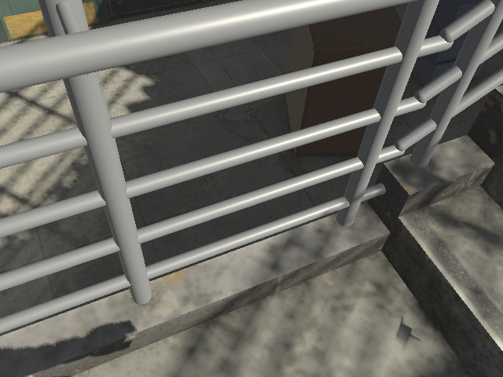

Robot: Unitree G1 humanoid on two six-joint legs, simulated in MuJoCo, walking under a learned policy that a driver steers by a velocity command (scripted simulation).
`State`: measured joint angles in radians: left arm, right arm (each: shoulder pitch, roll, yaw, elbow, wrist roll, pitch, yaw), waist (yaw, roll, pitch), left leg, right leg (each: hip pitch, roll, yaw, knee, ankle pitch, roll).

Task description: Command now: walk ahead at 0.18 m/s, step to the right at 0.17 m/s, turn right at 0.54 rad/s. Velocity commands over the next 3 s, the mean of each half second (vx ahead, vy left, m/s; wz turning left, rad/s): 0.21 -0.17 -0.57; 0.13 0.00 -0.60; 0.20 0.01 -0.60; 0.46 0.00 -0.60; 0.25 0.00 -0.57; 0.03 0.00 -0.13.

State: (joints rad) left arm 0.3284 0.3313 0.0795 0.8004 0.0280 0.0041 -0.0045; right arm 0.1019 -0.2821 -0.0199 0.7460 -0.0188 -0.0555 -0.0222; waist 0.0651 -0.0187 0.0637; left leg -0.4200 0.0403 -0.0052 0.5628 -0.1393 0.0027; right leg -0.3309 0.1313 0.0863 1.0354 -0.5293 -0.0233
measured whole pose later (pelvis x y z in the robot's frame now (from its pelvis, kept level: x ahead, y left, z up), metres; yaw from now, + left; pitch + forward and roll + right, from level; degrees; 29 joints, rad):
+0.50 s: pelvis +0.08 -0.10 +0.00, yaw -17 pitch +1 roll +2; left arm 0.19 0.29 0.06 0.75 -0.02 0.00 -0.03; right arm 0.20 -0.38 -0.10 0.82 -0.01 0.00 -0.03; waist -0.02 0.05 0.04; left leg -0.42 0.11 0.02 1.05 -0.51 -0.03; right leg -0.34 -0.02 0.05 0.62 -0.30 0.00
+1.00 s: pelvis +0.20 -0.14 +0.01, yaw -35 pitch -1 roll -1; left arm 0.26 0.35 0.09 0.77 -0.02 0.06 0.03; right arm 0.13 -0.30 -0.05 0.78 0.00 -0.01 -0.02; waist 0.05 -0.06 0.12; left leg -0.30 -0.02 0.01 0.52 -0.20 0.05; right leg -0.28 0.14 0.19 0.94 -0.53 0.01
